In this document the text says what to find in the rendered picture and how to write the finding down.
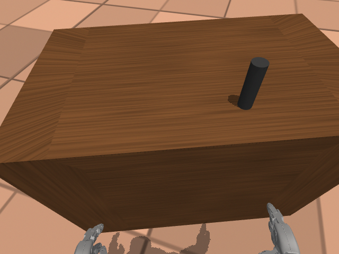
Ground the can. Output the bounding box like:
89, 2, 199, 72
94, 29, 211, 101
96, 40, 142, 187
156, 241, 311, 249
237, 57, 270, 110

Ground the right robot hand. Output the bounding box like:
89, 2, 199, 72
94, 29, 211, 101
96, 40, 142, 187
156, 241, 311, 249
259, 203, 300, 254

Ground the left robot hand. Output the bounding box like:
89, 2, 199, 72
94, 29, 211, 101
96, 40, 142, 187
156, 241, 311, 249
74, 223, 108, 254

